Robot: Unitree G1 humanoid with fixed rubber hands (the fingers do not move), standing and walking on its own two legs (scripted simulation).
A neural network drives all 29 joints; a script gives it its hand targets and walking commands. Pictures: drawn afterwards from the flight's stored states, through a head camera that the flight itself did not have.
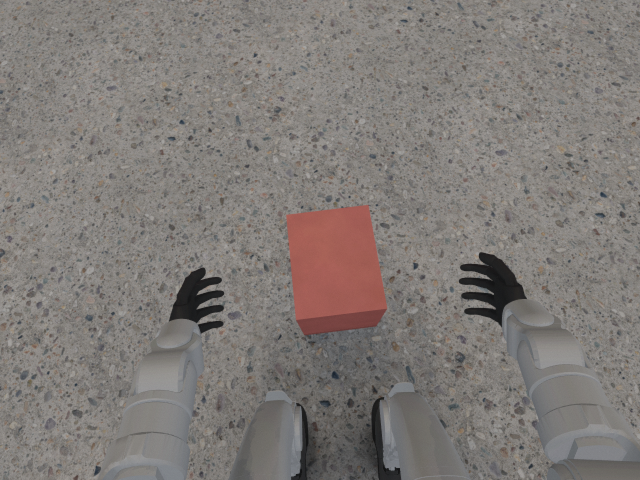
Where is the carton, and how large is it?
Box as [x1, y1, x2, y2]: [286, 205, 386, 334]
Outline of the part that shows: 368,205 286,215 296,320 304,334 375,326 386,309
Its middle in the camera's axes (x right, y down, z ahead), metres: +0.04 +0.10 +1.02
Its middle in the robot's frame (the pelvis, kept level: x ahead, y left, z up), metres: +0.51 -0.01 -0.57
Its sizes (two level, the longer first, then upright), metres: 0.257 0.203 0.253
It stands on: the floor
